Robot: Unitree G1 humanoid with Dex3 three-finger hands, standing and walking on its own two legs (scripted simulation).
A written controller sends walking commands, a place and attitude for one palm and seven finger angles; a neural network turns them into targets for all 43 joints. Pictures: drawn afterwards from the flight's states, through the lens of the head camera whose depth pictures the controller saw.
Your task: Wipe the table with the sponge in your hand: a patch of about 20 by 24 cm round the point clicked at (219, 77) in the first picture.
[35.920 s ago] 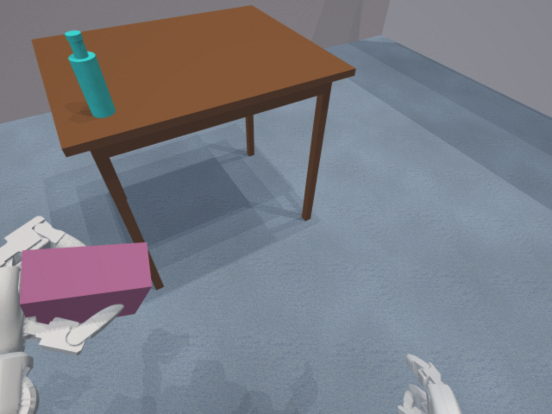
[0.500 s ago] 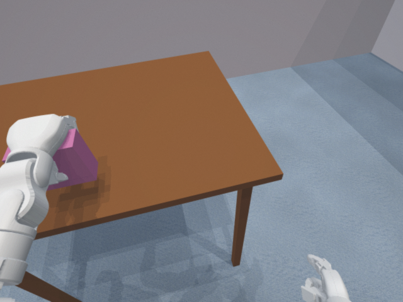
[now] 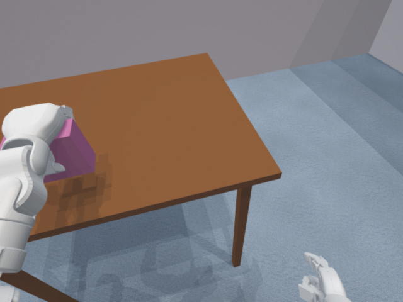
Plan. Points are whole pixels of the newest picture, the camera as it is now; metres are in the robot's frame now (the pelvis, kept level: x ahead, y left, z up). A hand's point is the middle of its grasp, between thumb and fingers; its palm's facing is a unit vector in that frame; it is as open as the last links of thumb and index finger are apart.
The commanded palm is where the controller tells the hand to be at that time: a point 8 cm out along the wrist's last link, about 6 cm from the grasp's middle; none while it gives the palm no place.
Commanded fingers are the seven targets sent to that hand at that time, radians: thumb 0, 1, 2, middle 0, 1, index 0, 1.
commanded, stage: bring the sponge back beside the body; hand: left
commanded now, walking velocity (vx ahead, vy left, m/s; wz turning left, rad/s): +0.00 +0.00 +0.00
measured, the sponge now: (57, 158) +0.32 +0.34 +0.14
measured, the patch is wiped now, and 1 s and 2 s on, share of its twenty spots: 1.00 1.00 1.00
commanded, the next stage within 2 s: step back with the hand held close in 1.58 s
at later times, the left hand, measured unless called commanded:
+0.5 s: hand (48, 168) +0.27 +0.31 +0.17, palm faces +0.09 -0.02 -1.00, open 9.2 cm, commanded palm +0.23 +0.31 +0.23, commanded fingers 0.00 0.10 1.30 -1.20 -1.60 -1.20 -1.60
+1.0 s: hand (45, 200) +0.21 +0.28 +0.16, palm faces +0.12 -0.06 -0.99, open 9.2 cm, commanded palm +0.17 +0.28 +0.23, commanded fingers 0.00 0.10 1.30 -1.20 -1.60 -1.20 -1.60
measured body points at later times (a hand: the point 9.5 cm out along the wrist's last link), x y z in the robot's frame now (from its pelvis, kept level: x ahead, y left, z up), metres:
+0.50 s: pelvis -0.01 +0.00 +0.00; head -0.02 -0.04 +0.45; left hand +0.26 +0.31 +0.22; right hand +0.25 -0.19 -0.08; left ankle +0.01 +0.10 -0.74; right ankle -0.02 -0.12 -0.74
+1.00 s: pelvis -0.02 -0.01 +0.00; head -0.04 -0.05 +0.44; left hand +0.20 +0.28 +0.21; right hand +0.24 -0.20 -0.07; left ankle +0.01 +0.10 -0.74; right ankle -0.02 -0.12 -0.74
